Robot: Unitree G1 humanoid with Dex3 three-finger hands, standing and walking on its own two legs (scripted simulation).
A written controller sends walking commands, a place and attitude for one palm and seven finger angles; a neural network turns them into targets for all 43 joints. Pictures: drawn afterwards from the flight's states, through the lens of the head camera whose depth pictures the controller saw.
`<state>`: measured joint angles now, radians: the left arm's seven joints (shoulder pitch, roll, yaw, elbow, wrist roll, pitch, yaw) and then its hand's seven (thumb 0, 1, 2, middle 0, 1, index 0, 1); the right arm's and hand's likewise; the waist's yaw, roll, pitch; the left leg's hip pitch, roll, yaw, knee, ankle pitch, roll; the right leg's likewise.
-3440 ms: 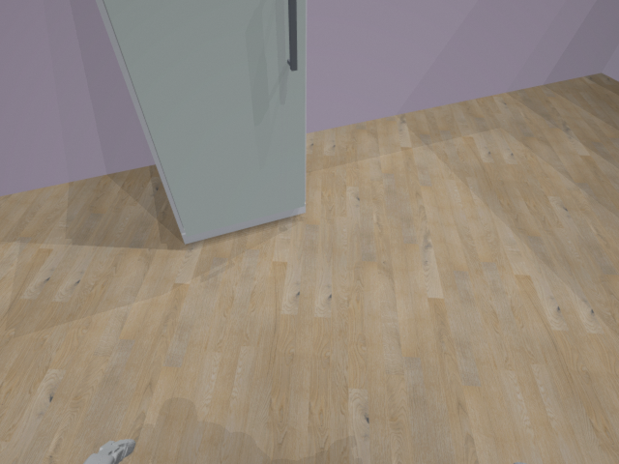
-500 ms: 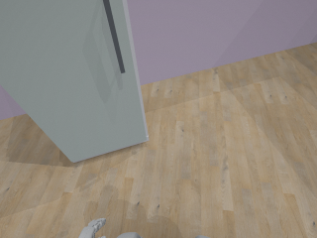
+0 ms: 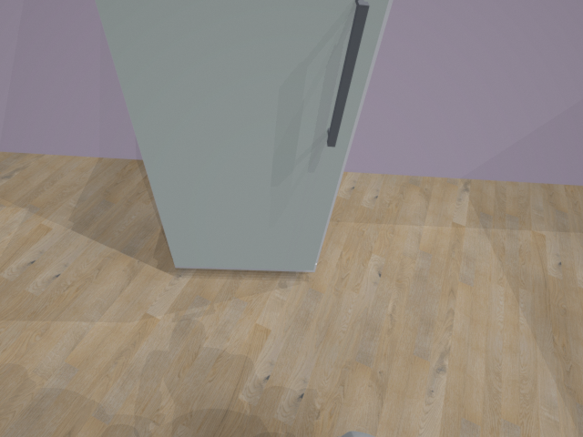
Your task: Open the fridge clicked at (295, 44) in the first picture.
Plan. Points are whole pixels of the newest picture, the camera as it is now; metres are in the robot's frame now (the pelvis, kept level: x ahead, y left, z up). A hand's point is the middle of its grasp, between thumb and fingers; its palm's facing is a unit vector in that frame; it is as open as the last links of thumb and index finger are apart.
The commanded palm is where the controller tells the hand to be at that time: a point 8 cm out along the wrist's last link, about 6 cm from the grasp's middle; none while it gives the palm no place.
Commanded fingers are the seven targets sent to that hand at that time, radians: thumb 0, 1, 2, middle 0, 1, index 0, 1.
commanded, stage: take the last steps up to it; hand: right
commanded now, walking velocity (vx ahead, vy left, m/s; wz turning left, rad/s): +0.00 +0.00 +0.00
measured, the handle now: (343, 80) +0.75 -0.04 +0.11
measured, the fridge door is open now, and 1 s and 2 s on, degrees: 0 0 0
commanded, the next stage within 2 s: come to a stop and stand still in 0.96 s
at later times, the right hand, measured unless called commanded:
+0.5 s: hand out of the picture +0.10 -0.20 -0.17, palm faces -0.08 +0.98 -0.16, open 7.4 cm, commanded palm none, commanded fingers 0.00 -0.90 -0.90 0.20 0.30 0.20 0.30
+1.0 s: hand (351, 396) +0.23 -0.10 -0.17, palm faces -0.04 +0.98 -0.18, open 7.3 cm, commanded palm none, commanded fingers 0.00 -0.90 -0.90 0.20 0.30 0.20 0.30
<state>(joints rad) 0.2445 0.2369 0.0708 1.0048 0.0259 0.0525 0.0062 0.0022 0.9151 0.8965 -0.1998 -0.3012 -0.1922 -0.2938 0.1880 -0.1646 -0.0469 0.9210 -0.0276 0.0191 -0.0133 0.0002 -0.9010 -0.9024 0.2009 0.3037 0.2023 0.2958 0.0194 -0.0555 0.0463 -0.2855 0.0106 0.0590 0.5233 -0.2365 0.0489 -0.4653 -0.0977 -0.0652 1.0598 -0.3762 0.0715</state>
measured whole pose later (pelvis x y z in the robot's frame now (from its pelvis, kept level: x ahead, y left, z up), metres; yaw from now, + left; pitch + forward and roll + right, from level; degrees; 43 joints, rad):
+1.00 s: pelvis +0.19 +0.07 +0.00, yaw +5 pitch -1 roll +2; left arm 0.21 0.18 0.06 1.05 0.03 -0.01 0.00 0.00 0.93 0.90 -0.20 -0.30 -0.19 -0.29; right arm 0.27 -0.14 -0.03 1.09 -0.03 -0.06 -0.02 -0.01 -0.93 -0.90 0.20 0.30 0.20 0.30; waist 0.00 -0.04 0.02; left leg -0.15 -0.01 0.20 0.38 -0.22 0.05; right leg -0.47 -0.12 -0.10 0.84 -0.28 0.03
